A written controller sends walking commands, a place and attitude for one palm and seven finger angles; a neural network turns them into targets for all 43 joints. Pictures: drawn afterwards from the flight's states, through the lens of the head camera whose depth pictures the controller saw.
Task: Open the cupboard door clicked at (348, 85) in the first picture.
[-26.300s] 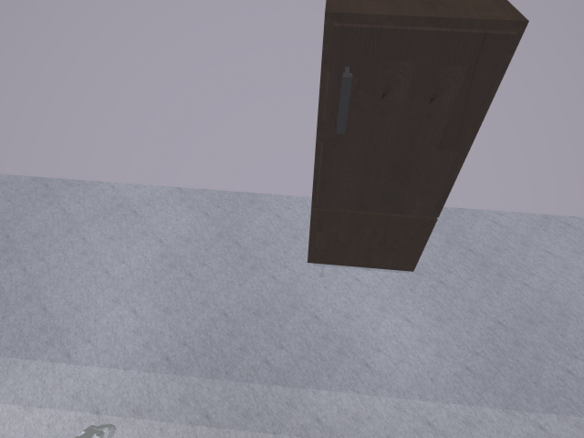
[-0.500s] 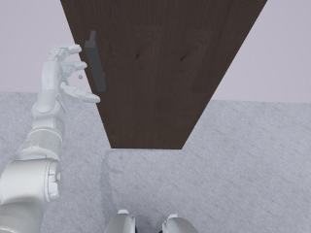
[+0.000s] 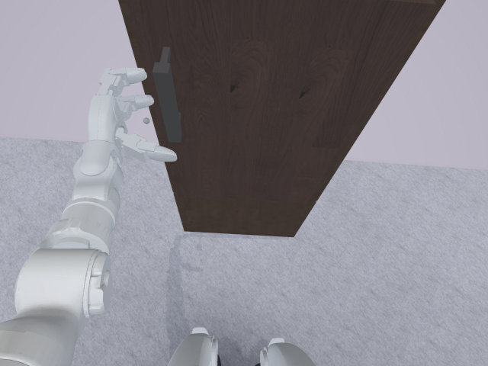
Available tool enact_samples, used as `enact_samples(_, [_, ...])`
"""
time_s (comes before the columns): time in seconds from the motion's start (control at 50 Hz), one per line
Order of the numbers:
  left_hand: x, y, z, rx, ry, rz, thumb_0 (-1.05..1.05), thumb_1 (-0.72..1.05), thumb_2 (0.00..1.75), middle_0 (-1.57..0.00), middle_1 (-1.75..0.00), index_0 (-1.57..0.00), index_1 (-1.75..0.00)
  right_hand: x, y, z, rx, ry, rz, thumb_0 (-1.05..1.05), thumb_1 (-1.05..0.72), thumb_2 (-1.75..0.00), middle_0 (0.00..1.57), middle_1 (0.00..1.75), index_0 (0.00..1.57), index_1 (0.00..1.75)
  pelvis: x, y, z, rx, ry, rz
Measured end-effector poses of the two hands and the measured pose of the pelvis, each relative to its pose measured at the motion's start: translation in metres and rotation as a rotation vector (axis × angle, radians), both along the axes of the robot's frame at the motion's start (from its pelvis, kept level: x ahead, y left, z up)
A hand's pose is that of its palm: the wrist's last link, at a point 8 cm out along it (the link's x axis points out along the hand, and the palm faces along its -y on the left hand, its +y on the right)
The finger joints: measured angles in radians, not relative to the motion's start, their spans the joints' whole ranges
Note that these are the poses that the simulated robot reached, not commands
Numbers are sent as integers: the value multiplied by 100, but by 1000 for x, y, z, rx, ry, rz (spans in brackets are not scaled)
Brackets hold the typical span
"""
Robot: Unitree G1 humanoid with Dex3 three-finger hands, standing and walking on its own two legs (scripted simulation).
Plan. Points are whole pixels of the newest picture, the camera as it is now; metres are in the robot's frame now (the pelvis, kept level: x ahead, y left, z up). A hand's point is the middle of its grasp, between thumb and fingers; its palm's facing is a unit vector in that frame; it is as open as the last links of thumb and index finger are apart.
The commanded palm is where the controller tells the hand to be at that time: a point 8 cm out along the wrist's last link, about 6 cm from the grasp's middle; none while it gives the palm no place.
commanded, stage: slide the fingers in behind the handle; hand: left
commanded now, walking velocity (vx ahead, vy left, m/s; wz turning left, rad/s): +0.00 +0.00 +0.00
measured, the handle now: (171, 98) +0.53 +0.12 +0.09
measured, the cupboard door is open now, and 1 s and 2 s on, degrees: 1 1 1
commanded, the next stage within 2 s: move the hooked fingers beside the handle in 0.02 s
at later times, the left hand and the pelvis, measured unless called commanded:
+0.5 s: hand (144, 116) +0.50 +0.16 +0.08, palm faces -0.01 -1.00 -0.02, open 14.5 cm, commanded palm +0.48 +0.18 +0.08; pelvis +0.00 +0.00 +0.00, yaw -1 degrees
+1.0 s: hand (140, 118) +0.49 +0.16 +0.08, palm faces -0.04 -1.00 -0.01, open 14.2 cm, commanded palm +0.47 +0.21 +0.08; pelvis +0.00 +0.00 +0.00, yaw -2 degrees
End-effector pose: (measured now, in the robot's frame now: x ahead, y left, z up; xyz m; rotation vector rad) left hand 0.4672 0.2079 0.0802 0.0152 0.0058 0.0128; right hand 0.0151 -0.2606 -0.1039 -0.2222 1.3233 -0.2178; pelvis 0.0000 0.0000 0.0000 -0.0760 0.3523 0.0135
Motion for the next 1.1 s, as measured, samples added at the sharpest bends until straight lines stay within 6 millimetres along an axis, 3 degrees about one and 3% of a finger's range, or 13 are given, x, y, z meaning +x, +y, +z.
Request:
enact_samples(0.68, [10, 8, 0, -6, 4, -37, -1, -50, 30, -24, -119, -23, -118, -21, -2, 5, -25, 26, -53, 0, -91, -90, 20, 30, 20, 30, -2, 0, -1, 2, 10, -28])
enact_samples(1.1, [5, 18, -2, -13, 22, -50, -1, -50, 30, -29, -120, -28, -119, -17, -5, 8, -35, -10, -79, 0, -91, -90, 20, 30, 20, 30, -1, -3, 1, 10, -7, -49])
